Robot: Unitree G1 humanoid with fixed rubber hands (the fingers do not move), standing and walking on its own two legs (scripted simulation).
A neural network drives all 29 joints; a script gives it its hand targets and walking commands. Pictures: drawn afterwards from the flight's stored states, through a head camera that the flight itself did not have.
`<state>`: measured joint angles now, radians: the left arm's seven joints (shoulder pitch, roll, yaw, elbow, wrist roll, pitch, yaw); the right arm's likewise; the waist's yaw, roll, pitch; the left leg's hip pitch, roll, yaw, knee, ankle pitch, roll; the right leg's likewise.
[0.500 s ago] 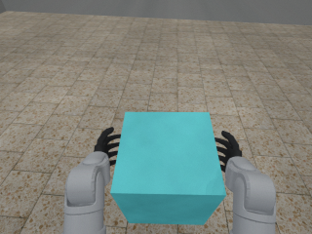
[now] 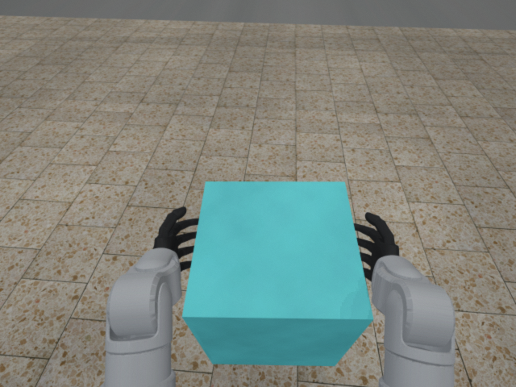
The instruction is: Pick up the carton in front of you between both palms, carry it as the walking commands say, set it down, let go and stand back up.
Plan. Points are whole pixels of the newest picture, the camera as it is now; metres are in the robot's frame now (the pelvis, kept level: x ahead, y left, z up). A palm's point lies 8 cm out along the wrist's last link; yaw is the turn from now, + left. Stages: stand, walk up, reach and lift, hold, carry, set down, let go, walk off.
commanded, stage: carry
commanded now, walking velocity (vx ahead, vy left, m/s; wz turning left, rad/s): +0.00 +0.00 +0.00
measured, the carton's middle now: (274, 279) +0.28 +0.00 +0.02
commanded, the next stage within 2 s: hold in 1.84 s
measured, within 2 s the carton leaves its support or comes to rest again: neither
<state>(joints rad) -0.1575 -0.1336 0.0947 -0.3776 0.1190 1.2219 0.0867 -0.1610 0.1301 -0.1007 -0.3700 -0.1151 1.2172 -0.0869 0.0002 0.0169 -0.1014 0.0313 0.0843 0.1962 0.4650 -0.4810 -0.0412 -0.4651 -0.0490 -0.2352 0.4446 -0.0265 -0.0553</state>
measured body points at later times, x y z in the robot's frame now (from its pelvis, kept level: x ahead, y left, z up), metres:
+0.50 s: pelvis +0.19 +0.01 +0.02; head +0.16 +0.01 +0.46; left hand +0.46 +0.16 +0.10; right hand +0.46 -0.14 +0.10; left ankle +0.16 +0.11 -0.72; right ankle +0.13 -0.09 -0.72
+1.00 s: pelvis +0.19 +0.01 +0.01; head +0.16 +0.01 +0.46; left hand +0.46 +0.16 +0.08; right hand +0.46 -0.14 +0.08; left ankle +0.16 +0.12 -0.72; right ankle +0.13 -0.09 -0.72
